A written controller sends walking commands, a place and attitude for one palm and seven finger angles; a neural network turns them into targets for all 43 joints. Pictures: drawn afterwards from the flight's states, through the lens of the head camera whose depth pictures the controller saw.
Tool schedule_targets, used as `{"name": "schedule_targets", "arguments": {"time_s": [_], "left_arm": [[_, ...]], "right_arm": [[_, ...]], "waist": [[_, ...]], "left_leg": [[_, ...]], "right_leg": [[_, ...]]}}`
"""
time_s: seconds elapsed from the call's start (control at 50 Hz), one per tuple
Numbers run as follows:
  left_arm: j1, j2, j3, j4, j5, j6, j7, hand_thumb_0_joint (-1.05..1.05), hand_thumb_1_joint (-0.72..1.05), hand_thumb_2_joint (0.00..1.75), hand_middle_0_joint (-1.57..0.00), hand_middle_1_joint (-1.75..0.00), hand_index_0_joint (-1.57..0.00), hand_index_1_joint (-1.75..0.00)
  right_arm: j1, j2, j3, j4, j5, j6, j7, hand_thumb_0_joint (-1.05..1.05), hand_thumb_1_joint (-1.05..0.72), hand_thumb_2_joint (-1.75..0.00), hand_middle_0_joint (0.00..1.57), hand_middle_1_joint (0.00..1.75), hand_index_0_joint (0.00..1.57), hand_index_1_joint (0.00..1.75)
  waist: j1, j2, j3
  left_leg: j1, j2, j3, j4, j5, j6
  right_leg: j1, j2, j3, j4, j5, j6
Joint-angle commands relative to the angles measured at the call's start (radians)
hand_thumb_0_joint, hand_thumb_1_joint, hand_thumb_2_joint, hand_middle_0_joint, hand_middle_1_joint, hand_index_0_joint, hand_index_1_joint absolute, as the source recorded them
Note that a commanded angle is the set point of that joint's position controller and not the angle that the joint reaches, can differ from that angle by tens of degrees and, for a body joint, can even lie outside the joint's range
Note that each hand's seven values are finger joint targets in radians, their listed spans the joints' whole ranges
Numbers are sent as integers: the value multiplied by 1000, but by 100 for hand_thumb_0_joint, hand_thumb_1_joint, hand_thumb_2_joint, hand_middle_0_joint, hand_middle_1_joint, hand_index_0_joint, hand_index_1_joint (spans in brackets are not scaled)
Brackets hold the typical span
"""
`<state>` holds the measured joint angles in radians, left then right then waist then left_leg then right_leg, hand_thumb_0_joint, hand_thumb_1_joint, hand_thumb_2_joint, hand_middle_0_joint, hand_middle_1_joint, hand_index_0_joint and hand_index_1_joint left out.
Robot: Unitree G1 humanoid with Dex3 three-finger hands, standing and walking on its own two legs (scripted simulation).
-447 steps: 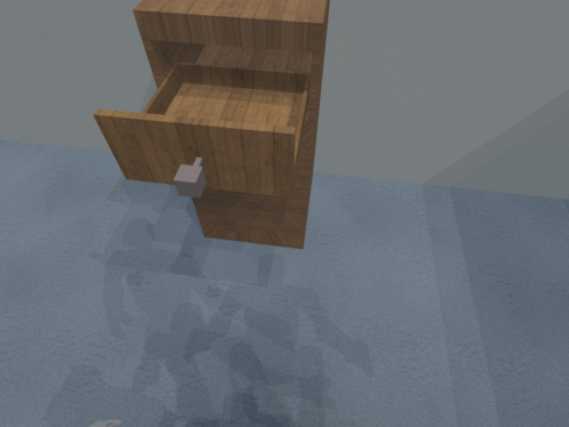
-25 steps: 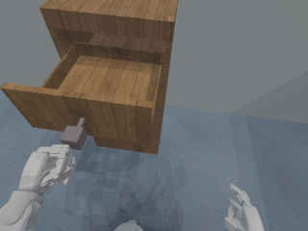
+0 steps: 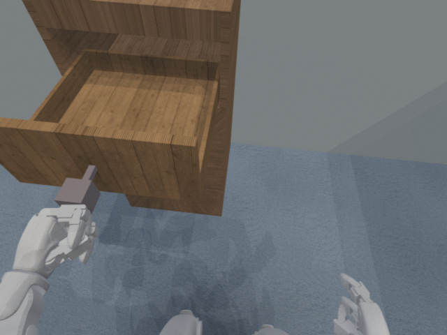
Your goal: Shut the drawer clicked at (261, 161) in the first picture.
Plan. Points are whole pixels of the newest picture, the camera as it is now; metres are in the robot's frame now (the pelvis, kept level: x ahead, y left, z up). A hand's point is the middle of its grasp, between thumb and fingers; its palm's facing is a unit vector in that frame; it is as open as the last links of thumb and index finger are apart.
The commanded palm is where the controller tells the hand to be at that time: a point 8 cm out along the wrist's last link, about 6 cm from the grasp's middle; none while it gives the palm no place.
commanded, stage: bring the fist close to the handle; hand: left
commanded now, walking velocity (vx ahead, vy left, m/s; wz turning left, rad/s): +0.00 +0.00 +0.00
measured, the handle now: (84, 186) +0.35 +0.26 +0.06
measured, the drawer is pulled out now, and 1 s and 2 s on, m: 0.30 0.23 0.11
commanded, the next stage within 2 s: push the drawer shut in 0.20 s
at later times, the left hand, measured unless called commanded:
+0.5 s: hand (82, 235) +0.27 +0.24 +0.05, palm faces -0.05 -1.00 -0.06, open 3.2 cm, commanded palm +0.26 +0.30 +0.06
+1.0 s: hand (97, 197) +0.33 +0.24 +0.05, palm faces -0.09 -1.00 -0.03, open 3.1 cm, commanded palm +0.32 +0.29 +0.06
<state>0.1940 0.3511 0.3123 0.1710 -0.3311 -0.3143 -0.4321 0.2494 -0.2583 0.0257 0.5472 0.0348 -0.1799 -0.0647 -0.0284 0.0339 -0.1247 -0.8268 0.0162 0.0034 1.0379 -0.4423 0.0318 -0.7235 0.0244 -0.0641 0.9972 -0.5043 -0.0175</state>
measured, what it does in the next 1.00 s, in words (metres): stands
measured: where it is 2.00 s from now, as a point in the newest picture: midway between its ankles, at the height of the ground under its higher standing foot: outside the picture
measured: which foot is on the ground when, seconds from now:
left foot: down 0.00-1.00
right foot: down 0.00-1.00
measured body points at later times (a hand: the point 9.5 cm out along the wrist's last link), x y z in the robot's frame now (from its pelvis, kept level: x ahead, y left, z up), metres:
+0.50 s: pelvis +0.00 -0.02 -0.01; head +0.06 -0.02 +0.44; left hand +0.26 +0.29 +0.06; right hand +0.16 -0.28 -0.09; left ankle +0.04 +0.10 -0.67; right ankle -0.01 -0.11 -0.67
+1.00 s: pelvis -0.01 +0.00 +0.00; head +0.07 +0.02 +0.44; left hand +0.33 +0.29 +0.06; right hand +0.13 -0.25 -0.09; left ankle +0.04 +0.10 -0.67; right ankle -0.01 -0.11 -0.67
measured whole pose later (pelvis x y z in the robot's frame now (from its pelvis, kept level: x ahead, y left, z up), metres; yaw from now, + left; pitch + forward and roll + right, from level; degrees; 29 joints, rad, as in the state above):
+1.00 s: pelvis -0.01 +0.00 +0.00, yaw +0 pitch +15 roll -3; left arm -0.20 0.41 0.34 0.52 -0.30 -0.29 -0.47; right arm 0.28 -0.27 0.04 0.57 0.05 -0.15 -0.09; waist -0.05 0.03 -0.11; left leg -0.88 0.02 0.00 1.06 -0.44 0.04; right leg -0.78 0.03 -0.06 1.01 -0.49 -0.02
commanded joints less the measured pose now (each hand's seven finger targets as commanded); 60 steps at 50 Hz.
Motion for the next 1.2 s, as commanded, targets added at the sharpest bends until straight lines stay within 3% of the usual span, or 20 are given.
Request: {"name": "schedule_targets", "arguments": {"time_s": [0.0,0.06,0.08,0.16,0.24,0.28,0.38,0.46,0.5,0.58,0.68,0.7,0.74,0.84,0.9,1.0,1.04,1.08,1.1,1.18], "left_arm": [[-95,226,166,-121,-66,-53,-8,0,90,90,-140,-160,-140,-160],[-133,213,146,-59,-73,-51,-34,0,90,90,-140,-160,-140,-160],[-137,235,163,-40,-74,-52,-45,0,90,90,-140,-160,-140,-160],[-191,240,135,-79,-79,-71,-90,0,90,90,-140,-160,-140,-160],[-211,337,228,-69,-87,-99,-93,0,90,90,-140,-160,-140,-160],[-186,344,257,-31,-96,-102,-98,0,90,90,-140,-160,-140,-160],[-276,304,210,-18,-105,-90,-111,0,90,90,-140,-160,-140,-160],[-393,308,188,17,-96,-79,-109,0,90,90,-140,-160,-140,-160],[-390,302,180,29,-88,-83,-107,0,90,90,-140,-160,-140,-160],[-498,303,158,79,-74,-73,-108,0,90,90,-140,-160,-140,-160],[-590,309,143,100,-58,-59,-102,0,90,90,-140,-160,-140,-160],[-576,323,157,119,-55,-52,-99,0,90,90,-140,-160,-140,-160],[-608,326,146,98,-45,-48,-90,0,90,90,-140,-160,-140,-160],[-638,315,139,123,-32,-41,-60,0,90,90,-140,-160,-140,-160],[-675,300,116,132,-13,-41,-38,0,90,90,-140,-160,-140,-160],[-689,304,118,187,8,-41,-10,0,90,90,-140,-160,-140,-160],[-709,333,143,205,15,-48,-3,0,90,90,-140,-160,-140,-160],[-749,306,113,202,25,-55,-3,0,90,90,-140,-160,-140,-160],[-740,317,129,201,24,-57,1,0,90,90,-140,-160,-140,-160],[-777,303,107,213,30,-62,0,0,90,90,-140,-160,-140,-160]], "right_arm": [[-30,-147,-61,-146,11,-42,-14,0,-90,-90,20,30,20,30],[-26,-152,-57,-142,13,-42,-19,0,-90,-90,20,30,20,30],[-20,-156,-60,-137,16,-42,-21,0,-90,-90,20,30,20,30],[-18,-154,-59,-139,18,-59,-19,0,-90,-90,20,30,20,30],[-10,-157,-60,-122,13,-65,-23,0,-90,-90,20,30,20,30],[-14,-152,-57,-123,15,-60,-21,0,-90,-90,20,30,20,30],[-16,-153,-56,-119,21,-62,-24,0,-90,-90,20,30,20,30],[-3,-166,-57,-103,20,-65,-35,0,-90,-90,20,30,20,30],[2,-164,-59,-102,20,-67,-36,0,-90,-90,20,30,20,30],[6,-171,-55,-92,21,-64,-42,0,-90,-90,20,30,20,30],[11,-173,-53,-84,20,-59,-47,0,-90,-90,20,30,20,30],[15,-174,-52,-85,20,-54,-46,0,-90,-90,20,30,20,30],[17,-174,-51,-89,18,-51,-44,0,-90,-90,20,30,20,30],[25,-173,-51,-94,16,-32,-36,0,-90,-90,20,30,20,30],[30,-172,-52,-93,16,-19,-32,0,-90,-90,20,30,20,30],[47,-176,-54,-89,12,6,-25,0,-90,-90,20,30,20,30],[55,-179,-55,-85,9,15,-23,0,-90,-90,20,30,20,30],[61,-175,-55,-83,11,25,-19,0,-90,-90,20,30,20,30],[65,-176,-59,-81,8,29,-17,0,-90,-90,20,30,20,30],[80,-177,-62,-74,8,44,-12,0,-90,-90,20,30,20,30]], "waist": [[12,8,-204],[-6,1,-166],[-6,-10,-163],[-9,29,-236],[4,10,-261],[14,13,-255],[0,66,-240],[-27,26,-231],[-18,31,-240],[-34,19,-226],[-31,63,-266],[-25,47,-267],[-18,91,-293],[-20,61,-299],[-26,87,-286],[-30,51,-270],[-24,47,-278],[-35,81,-299],[-26,85,-317],[-37,80,-342]], "left_leg": [[198,-6,-53,-144,216,-6],[153,-9,-44,-126,169,1],[145,-8,-41,-118,170,2],[166,-9,-39,-94,210,10],[134,-4,-36,-66,238,11],[106,-4,-29,-67,227,7],[143,-3,-31,-77,214,8],[142,2,-39,-73,179,11],[148,1,-41,-77,183,11],[144,4,-47,-82,140,11],[189,4,-59,-99,130,9],[184,5,-59,-103,135,8],[218,3,-65,-110,162,7],[239,8,-80,-134,154,2],[271,10,-88,-155,145,-4],[270,12,-88,-162,161,-5],[263,12,-91,-158,180,-5],[304,14,-91,-158,214,-9],[316,16,-90,-156,233,-12],[352,21,-96,-149,295,-15]], "right_leg": [[58,9,19,-152,229,2],[42,5,43,-170,186,5],[46,3,53,-176,189,6],[83,-5,86,-174,235,9],[120,-10,118,-165,275,16],[140,-18,134,-168,275,24],[91,-11,116,-168,243,19],[39,-3,103,-164,189,16],[40,-4,98,-158,190,13],[1,0,85,-156,134,9],[-24,2,65,-146,118,-1],[-10,2,63,-148,123,-1],[-17,5,49,-133,147,-9],[-27,9,33,-134,138,-10],[-51,8,25,-138,132,-11],[-49,8,22,-144,149,-10],[-41,10,20,-134,161,-14],[-59,9,21,-133,181,-12],[-49,9,21,-132,193,-13],[-60,11,17,-127,231,-12]]}}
